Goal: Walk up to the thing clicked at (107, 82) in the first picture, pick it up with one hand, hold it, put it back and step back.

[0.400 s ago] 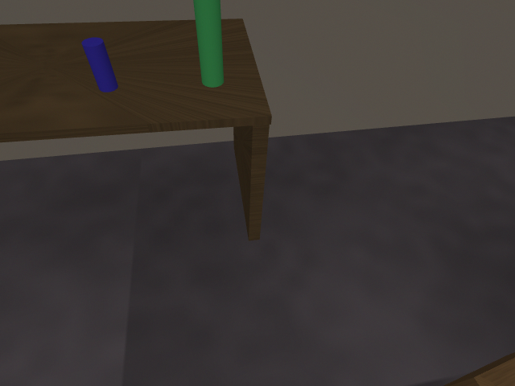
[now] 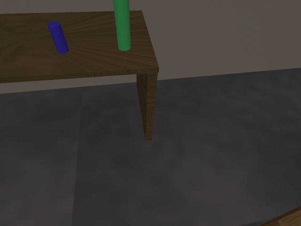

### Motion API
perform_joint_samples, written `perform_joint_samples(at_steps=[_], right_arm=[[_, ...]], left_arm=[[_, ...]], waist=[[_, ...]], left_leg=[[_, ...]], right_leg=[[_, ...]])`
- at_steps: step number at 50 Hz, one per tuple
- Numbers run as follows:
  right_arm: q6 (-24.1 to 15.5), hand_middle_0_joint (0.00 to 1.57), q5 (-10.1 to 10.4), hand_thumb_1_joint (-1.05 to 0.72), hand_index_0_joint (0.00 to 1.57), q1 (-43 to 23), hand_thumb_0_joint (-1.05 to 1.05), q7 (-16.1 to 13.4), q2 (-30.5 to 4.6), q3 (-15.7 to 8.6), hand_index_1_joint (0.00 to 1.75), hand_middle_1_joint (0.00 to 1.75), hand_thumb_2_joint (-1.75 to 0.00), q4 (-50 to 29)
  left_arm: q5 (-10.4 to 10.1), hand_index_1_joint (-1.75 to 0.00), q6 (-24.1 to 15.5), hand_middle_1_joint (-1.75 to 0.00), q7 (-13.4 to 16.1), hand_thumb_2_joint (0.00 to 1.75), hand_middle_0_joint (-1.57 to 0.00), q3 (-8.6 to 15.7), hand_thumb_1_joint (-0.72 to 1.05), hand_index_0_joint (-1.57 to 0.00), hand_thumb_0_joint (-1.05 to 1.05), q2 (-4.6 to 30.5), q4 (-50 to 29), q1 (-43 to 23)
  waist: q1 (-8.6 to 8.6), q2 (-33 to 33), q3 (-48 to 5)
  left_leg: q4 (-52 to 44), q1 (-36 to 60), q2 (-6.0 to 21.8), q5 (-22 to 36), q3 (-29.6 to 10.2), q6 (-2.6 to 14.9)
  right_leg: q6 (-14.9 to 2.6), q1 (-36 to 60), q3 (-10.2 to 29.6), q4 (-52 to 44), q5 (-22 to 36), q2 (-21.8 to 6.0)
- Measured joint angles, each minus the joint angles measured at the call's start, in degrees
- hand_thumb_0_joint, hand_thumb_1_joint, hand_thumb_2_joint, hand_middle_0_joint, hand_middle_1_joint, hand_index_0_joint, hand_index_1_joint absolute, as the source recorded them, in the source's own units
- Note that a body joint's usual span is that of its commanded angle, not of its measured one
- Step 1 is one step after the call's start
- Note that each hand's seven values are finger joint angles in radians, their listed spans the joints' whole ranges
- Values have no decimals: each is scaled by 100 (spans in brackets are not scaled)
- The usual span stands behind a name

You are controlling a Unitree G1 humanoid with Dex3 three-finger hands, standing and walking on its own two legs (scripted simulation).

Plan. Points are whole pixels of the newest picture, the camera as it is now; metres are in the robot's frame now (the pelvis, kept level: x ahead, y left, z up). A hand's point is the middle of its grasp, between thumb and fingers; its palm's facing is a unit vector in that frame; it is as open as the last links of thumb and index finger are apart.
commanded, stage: stand
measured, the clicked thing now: (58, 38) +0.92 +0.44 -0.01
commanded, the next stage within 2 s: walk up in 0.72 s
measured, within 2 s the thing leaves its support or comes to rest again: neither
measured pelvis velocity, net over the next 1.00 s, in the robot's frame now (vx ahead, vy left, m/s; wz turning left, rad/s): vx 0.02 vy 0.06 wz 0.18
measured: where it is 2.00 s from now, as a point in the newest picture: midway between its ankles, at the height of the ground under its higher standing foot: outside the picture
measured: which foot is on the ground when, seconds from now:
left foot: down 0.00-0.74, up 0.76-1.00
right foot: down 0.00-1.00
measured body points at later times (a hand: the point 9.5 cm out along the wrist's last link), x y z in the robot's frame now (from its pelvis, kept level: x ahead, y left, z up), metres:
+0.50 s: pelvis +0.00 +0.00 +0.00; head +0.02 +0.00 +0.45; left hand +0.08 +0.30 -0.13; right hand +0.08 -0.29 -0.13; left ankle +0.00 +0.13 -0.75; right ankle +0.00 -0.11 -0.75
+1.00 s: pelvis +0.02 +0.06 -0.02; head +0.05 +0.07 +0.43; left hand +0.03 +0.42 -0.12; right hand +0.14 -0.26 -0.13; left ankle +0.07 +0.25 -0.73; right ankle +0.00 -0.11 -0.75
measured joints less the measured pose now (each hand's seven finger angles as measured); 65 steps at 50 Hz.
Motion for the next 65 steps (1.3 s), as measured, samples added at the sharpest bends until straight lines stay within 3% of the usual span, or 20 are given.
perform_joint_samples(at_steps=[36,38,41,43,45,48,51,53,54,55,56,58,60,65], right_arm=[[-12,20,2,-91,21,-24,1,-5,-20,11,30,30,-90,-12],[129,20,-110,-91,21,92,1,141,-84,-121,30,30,-90,-260],[391,20,-294,-91,21,310,1,363,-246,-303,30,30,-90,-607],[477,20,-331,-91,21,425,1,503,-367,-430,30,30,-90,-806],[510,20,-340,-91,21,514,1,612,-474,-551,30,30,-90,-966],[526,20,-344,-91,21,589,1,712,-585,-677,30,30,-90,-1118],[482,20,-297,-91,20,624,1,759,-644,-750,30,29,-90,-1207],[413,20,-266,-91,20,651,1,757,-658,-786,30,29,-90,-1276],[370,20,-270,-91,20,619,1,731,-610,-798,30,29,-90,-1309],[321,20,-255,-91,20,610,1,698,-563,-788,30,29,-90,-1370],[276,20,-206,-91,20,638,1,669,-509,-767,30,29,-90,-1426],[265,20,-142,-91,20,727,1,618,-358,-673,30,29,-90,-1493],[283,20,-137,-91,21,845,1,574,-251,-565,30,29,-90,-1552],[325,20,-204,-90,21,1053,1,573,-204,-472,30,30,-90,-1728]], left_arm=[[-2,-30,18,-30,0,90,-20,0,90,-20,1,7,18,48],[-4,-30,-55,-30,5,90,-20,121,90,-20,1,-7,-119,79],[89,-30,-188,-30,109,90,-21,309,90,-20,1,25,-493,261],[129,-30,-220,-30,171,90,-21,379,90,-20,1,103,-651,374],[163,-30,-237,-30,200,90,-21,430,90,-20,1,222,-743,459],[193,-30,-267,-30,205,90,-21,508,90,-20,1,427,-882,572],[196,-30,-261,-30,187,90,-21,551,90,-20,1,621,-994,692],[196,-30,-218,-30,182,90,-21,560,90,-20,1,743,-1020,792],[194,-30,-175,-30,190,90,-20,575,90,-20,1,817,-1017,822],[151,-30,-114,-30,201,90,-20,581,90,-20,1,848,-997,825],[121,-30,-65,-30,208,90,-20,560,90,-20,1,847,-955,779],[57,-30,-53,-30,190,90,-20,477,90,-20,1,846,-969,694],[-10,-30,-152,-30,141,90,-20,405,90,-20,1,796,-1043,673],[-19,-30,-347,-30,78,90,-20,314,90,-20,1,566,-1222,883]], waist=[[28,0,3],[-53,80,14],[-24,157,-5],[-22,212,22],[-45,261,84],[-34,275,194],[-6,237,231],[-22,141,186],[-22,-24,224],[-68,-94,251],[-147,-78,260],[-203,-113,273],[-213,-142,260],[-257,-7,198]], left_leg=[[-72,73,-54,2,-10,34],[523,-253,-52,-303,-132,167],[2372,-1152,-61,-1153,-136,245],[3106,-1606,67,-1209,-165,188],[3252,-1864,290,-1131,-212,108],[2805,-1980,585,-918,-266,48],[2202,-1839,706,-651,-169,79],[1974,-1667,592,-388,-23,40],[2158,-1661,428,-437,86,-21],[2346,-1687,318,-565,112,-35],[2424,-1707,248,-643,45,-10],[2228,-1569,112,-621,-21,101],[1919,-1372,-22,-537,-58,210],[1600,-1044,-280,-573,-198,339]], right_leg=[[39,72,-11,-47,-20,-55],[28,4,-170,106,-127,-53],[7,-65,-381,272,-272,-146],[29,-17,-513,297,-338,-229],[96,63,-651,350,-427,-321],[239,137,-807,576,-645,-511],[415,131,-908,1013,-1001,-773],[399,15,-908,1568,-1401,-1044],[238,-152,-769,2078,-1576,-1268],[142,-401,-499,2730,-1843,-1273],[64,-666,-284,3365,-2103,-1100],[-51,-1178,-119,4193,-2099,-826],[-103,-1521,-194,4186,-1936,-712],[-38,-1705,-419,2781,-1566,-451]])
